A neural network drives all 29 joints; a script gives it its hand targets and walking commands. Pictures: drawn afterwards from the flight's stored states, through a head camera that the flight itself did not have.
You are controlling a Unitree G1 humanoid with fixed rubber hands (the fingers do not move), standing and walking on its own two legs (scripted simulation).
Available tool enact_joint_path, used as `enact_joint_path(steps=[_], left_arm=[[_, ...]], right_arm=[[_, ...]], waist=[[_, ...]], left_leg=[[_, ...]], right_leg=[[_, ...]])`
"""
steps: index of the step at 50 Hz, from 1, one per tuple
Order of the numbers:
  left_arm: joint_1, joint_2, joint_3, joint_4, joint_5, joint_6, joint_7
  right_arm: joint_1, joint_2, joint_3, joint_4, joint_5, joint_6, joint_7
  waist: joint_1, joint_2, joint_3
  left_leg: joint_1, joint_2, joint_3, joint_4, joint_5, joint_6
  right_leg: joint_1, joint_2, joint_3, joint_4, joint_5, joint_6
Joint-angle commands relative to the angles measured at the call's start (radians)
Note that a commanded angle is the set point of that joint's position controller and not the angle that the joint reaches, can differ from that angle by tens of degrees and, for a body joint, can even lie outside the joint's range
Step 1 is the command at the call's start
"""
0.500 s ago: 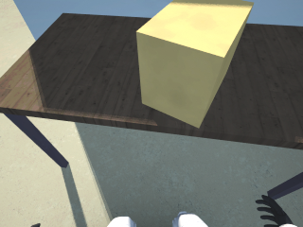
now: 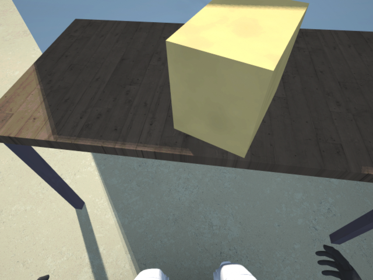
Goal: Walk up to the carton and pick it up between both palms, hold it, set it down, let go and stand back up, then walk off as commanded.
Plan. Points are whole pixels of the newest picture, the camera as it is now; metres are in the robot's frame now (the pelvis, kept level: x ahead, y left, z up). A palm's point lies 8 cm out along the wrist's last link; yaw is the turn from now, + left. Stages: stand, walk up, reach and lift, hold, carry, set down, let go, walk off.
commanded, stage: walk up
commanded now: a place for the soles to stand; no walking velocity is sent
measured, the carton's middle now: (234, 72) +0.59 -0.11 +0.09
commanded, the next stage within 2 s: none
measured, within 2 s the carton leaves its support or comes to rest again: neither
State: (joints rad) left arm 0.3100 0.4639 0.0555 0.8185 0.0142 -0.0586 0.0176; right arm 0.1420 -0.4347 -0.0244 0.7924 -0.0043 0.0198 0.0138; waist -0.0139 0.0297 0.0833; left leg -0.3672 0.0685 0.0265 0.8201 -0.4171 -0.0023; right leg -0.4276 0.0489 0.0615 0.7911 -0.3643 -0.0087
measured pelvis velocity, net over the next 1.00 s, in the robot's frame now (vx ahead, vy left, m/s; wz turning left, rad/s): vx -0.01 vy -0.02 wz -0.03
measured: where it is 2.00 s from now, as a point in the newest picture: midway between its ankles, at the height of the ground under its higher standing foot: outside the picture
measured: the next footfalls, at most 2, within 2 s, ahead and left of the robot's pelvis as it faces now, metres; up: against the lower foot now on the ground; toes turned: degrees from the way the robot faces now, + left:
none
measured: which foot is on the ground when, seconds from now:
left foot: down 0.00-1.00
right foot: down 0.00-1.00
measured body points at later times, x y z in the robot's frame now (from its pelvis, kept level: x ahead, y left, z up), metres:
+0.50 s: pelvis -0.01 +0.00 +0.00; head +0.01 -0.01 +0.45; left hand +0.06 +0.34 -0.09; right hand +0.13 -0.33 -0.09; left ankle +0.01 +0.13 -0.70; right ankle +0.06 -0.13 -0.71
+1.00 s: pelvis -0.01 -0.02 +0.00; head +0.01 -0.03 +0.45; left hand +0.07 +0.32 -0.09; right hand +0.10 -0.35 -0.10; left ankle +0.01 +0.13 -0.70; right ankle +0.03 -0.14 -0.71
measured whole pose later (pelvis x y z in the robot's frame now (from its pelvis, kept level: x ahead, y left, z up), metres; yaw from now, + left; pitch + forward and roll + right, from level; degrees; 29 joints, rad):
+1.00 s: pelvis -0.01 -0.02 +0.00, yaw -1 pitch -2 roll +0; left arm 0.31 0.45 0.06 0.82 0.02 -0.05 0.01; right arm 0.16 -0.43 -0.02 0.79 0.00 0.01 0.01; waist -0.01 0.01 0.09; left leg -0.36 0.07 0.03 0.80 -0.40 -0.01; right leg -0.41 0.05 0.07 0.80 -0.34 -0.01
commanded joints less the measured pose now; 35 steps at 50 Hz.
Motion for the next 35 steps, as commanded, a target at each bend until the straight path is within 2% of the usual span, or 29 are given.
enact_joint_path(steps=[1, 2, 3, 4, 6, 7, 8, 10, 11, 12, 13, 15, 16, 17, 18, 19, 22, 23, 24, 25, 26, 27, 28, 29, 31, 32, 33, 34, 35], left_arm=[[0.046, 0.167, 0.031, -0.030, -0.010, -0.017, 0.005], [0.053, 0.200, 0.041, -0.041, 0.002, -0.025, 0.006], [0.041, 0.255, 0.050, -0.043, 0.011, -0.030, 0.007], [0.017, 0.283, 0.056, -0.049, 0.006, -0.027, 0.008], [-0.020, 0.272, 0.050, -0.049, 0.007, -0.022, 0.014], [-0.059, 0.258, 0.048, -0.042, 0.005, -0.017, 0.014], [-0.091, 0.231, 0.041, -0.065, 0.003, -0.010, 0.014], [-0.106, 0.169, 0.022, -0.069, -0.009, -0.004, 0.010], [-0.080, 0.155, 0.020, -0.065, -0.010, -0.004, 0.006], [-0.049, 0.176, 0.030, -0.064, -0.010, -0.004, 0.008], [-0.013, 0.178, 0.035, -0.039, -0.009, -0.004, 0.007], [0.052, 0.175, 0.034, -0.028, -0.008, -0.017, 0.002], [0.049, 0.205, 0.040, -0.034, 0.006, -0.024, 0.005], [0.038, 0.248, 0.049, -0.031, 0.011, -0.028, 0.004], [0.020, 0.284, 0.063, -0.058, 0.017, -0.015, 0.003], [-0.006, 0.290, 0.066, -0.058, 0.017, -0.011, 0.006], [-0.082, 0.229, 0.053, -0.063, 0.009, 0.008, 0.005], [-0.103, 0.207, 0.039, -0.078, 0.004, 0.014, 0.004], [-0.109, 0.167, 0.026, -0.084, -0.005, 0.016, -0.001], [-0.125, 0.155, 0.029, -0.095, -0.006, 0.016, -0.002], [-0.076, 0.178, 0.041, -0.083, -0.003, 0.022, -0.002], [-0.035, 0.194, 0.046, -0.073, -0.002, 0.027, -0.004], [-0.014, 0.190, 0.049, -0.067, -0.009, 0.026, -0.004], [0.013, 0.182, 0.051, -0.059, -0.008, 0.026, -0.009], [0.095, 0.162, 0.050, -0.032, -0.004, 0.016, -0.017], [0.136, 0.168, 0.055, -0.025, 0.001, 0.009, -0.017], [0.100, 0.204, 0.062, -0.031, 0.024, 0.003, -0.010], [0.057, 0.277, 0.072, -0.051, 0.034, -0.011, 0.000], [0.010, 0.314, 0.080, -0.064, 0.025, -0.017, -0.001]], right_arm=[[-0.113, -0.241, -0.086, -0.061, -0.008, -0.029, -0.008], [-0.089, -0.210, -0.082, -0.065, -0.001, -0.017, -0.006], [-0.099, -0.173, -0.076, -0.075, 0.010, -0.007, -0.009], [-0.073, -0.171, -0.076, -0.067, 0.003, 0.000, -0.014], [-0.051, -0.174, -0.077, -0.041, 0.003, -0.007, -0.015], [-0.024, -0.178, -0.081, -0.014, 0.003, -0.011, -0.014], [-0.004, -0.170, -0.083, -0.006, 0.004, -0.018, -0.012], [0.011, -0.225, -0.095, -0.006, -0.017, -0.033, -0.011], [-0.006, -0.268, -0.100, -0.014, -0.017, -0.037, -0.011], [-0.034, -0.278, -0.102, -0.034, -0.015, -0.038, -0.008], [-0.086, -0.270, -0.099, -0.049, -0.017, -0.038, -0.005], [-0.141, -0.247, -0.086, -0.060, -0.008, -0.027, -0.007], [-0.115, -0.216, -0.079, -0.056, 0.001, -0.019, -0.005], [-0.095, -0.183, -0.078, -0.050, 0.004, -0.007, -0.008], [-0.080, -0.183, -0.077, -0.060, 0.009, -0.007, -0.015], [-0.058, -0.199, -0.079, -0.048, 0.008, -0.008, -0.019], [0.007, -0.163, -0.085, -0.007, 0.013, -0.025, -0.015], [0.020, -0.189, -0.092, 0.004, 0.004, -0.032, -0.019], [0.045, -0.231, -0.101, 0.003, -0.010, -0.041, -0.023], [0.051, -0.297, -0.111, -0.001, -0.018, -0.046, -0.025], [0.019, -0.310, -0.114, -0.019, -0.018, -0.047, -0.024], [-0.033, -0.318, -0.118, -0.030, -0.020, -0.045, -0.023], [-0.076, -0.288, -0.105, -0.051, -0.013, -0.046, -0.025], [-0.099, -0.292, -0.107, -0.056, -0.014, -0.045, -0.025], [-0.117, -0.286, -0.108, -0.073, -0.013, -0.032, -0.019], [-0.115, -0.253, -0.101, -0.074, -0.011, -0.020, -0.016], [-0.042, -0.207, -0.090, -0.075, -0.002, -0.006, -0.016], [-0.069, -0.155, -0.074, -0.100, 0.001, 0.000, -0.017], [-0.073, -0.207, -0.086, -0.078, -0.001, 0.007, -0.027]], waist=[[0.047, 0.091, -0.072], [0.030, 0.020, -0.111], [0.012, -0.110, -0.104], [0.010, -0.124, -0.118], [-0.007, -0.143, -0.075], [-0.026, -0.112, -0.067], [-0.044, -0.135, -0.059], [-0.056, 0.032, -0.068], [-0.038, 0.081, -0.076], [-0.014, 0.092, -0.064], [0.027, 0.078, -0.051], [0.060, 0.065, -0.085], [0.040, 0.010, -0.092], [0.016, -0.112, -0.096], [0.016, -0.159, -0.075], [0.014, -0.149, -0.086], [-0.037, -0.155, -0.063], [-0.042, -0.119, -0.073], [-0.060, -0.020, -0.083], [-0.060, 0.104, -0.059], [-0.027, 0.142, -0.046], [0.003, 0.151, -0.031], [0.020, 0.117, -0.008], [0.031, 0.145, 0.015], [0.064, 0.175, -0.041], [0.075, 0.167, -0.071], [0.039, -0.041, -0.063], [0.029, -0.213, -0.064], [0.020, -0.141, -0.061]], left_leg=[[0.033, 0.156, -0.108, -0.207, 0.194, 0.144], [0.007, 0.077, -0.043, -0.059, 0.124, 0.088], [-0.023, -0.024, -0.016, 0.068, -0.039, 0.050], [-0.047, -0.057, -0.044, 0.079, -0.190, 0.045], [-0.037, -0.050, -0.079, 0.032, -0.207, 0.054], [0.043, -0.036, -0.061, -0.029, -0.114, 0.059], [0.129, -0.035, -0.047, -0.135, -0.061, 0.067], [0.193, 0.091, -0.182, -0.295, -0.089, 0.118], [0.147, 0.196, -0.290, -0.375, -0.132, 0.175], [0.083, 0.264, -0.322, -0.409, -0.096, 0.219], [0.033, 0.279, -0.316, -0.386, -0.023, 0.235], [0.003, 0.182, -0.151, -0.232, 0.065, 0.170], [-0.008, 0.086, -0.060, -0.102, 0.035, 0.105], [-0.041, -0.022, -0.017, 0.035, -0.079, 0.055], [-0.111, -0.059, -0.034, 0.093, -0.185, 0.046], [-0.081, -0.061, -0.061, 0.119, -0.263, 0.047], [0.114, -0.060, -0.016, -0.132, -0.078, 0.063], [0.178, -0.043, -0.032, -0.196, -0.048, 0.067], [0.234, 0.064, -0.172, -0.270, -0.071, 0.105], [0.165, 0.201, -0.327, -0.387, -0.130, 0.180], [0.107, 0.326, -0.401, -0.461, -0.126, 0.250], [0.056, 0.352, -0.381, -0.448, -0.091, 0.270], [0.013, 0.344, -0.353, -0.414, -0.008, 0.273], [-0.028, 0.322, -0.294, -0.381, 0.065, 0.264], [-0.001, 0.226, -0.161, -0.262, 0.174, 0.189], [-0.001, 0.174, -0.091, -0.143, 0.189, 0.151], [-0.084, 0.086, -0.023, 0.031, 0.090, 0.102], [-0.213, -0.044, -0.015, 0.149, -0.195, 0.035], [-0.149, -0.022, -0.102, 0.170, -0.266, 0.044]], right_leg=[[0.059, -0.028, 0.024, -0.102, 0.205, -0.047], [0.073, -0.102, 0.232, -0.186, 0.257, -0.080], [0.061, -0.200, 0.447, -0.264, 0.319, -0.161], [0.078, -0.262, 0.560, -0.313, 0.236, -0.222], [0.038, -0.258, 0.568, -0.324, 0.193, -0.221], [-0.044, -0.241, 0.501, -0.321, 0.161, -0.188], [-0.103, -0.190, 0.412, -0.283, 0.187, -0.155], [-0.198, -0.077, 0.236, -0.132, 0.141, -0.072], [-0.162, -0.010, 0.121, -0.002, 0.129, -0.040], [-0.102, 0.015, 0.024, 0.070, 0.012, -0.027], [-0.032, 0.007, -0.009, 0.069, -0.070, -0.021], [0.063, -0.027, 0.061, -0.082, 0.116, -0.051], [0.055, -0.095, 0.223, -0.200, 0.168, -0.087], [0.081, -0.191, 0.459, -0.288, 0.191, -0.134], [0.100, -0.239, 0.562, -0.330, 0.225, -0.194], [0.059, -0.280, 0.596, -0.359, 0.189, -0.241], [-0.072, -0.185, 0.411, -0.297, 0.240, -0.158], [-0.112, -0.144, 0.331, -0.252, 0.245, -0.126], [-0.221, -0.088, 0.257, -0.137, 0.214, -0.077], [-0.226, -0.001, 0.130, 0.046, 0.120, -0.046], [-0.181, 0.029, 0.009, 0.160, -0.093, -0.021], [-0.139, 0.004, 0.001, 0.240, -0.166, -0.010], [-0.100, -0.012, 0.001, 0.250, -0.178, -0.012], [-0.064, -0.017, -0.022, 0.229, -0.174, -0.015], [0.060, 0.002, -0.073, -0.033, -0.047, -0.019], [0.121, 0.006, -0.012, -0.145, 0.011, -0.023], [0.152, -0.067, 0.201, -0.273, 0.064, -0.052], [0.110, -0.253, 0.645, -0.432, -0.032, -0.127], [0.051, -0.304, 0.700, -0.446, -0.130, -0.201]])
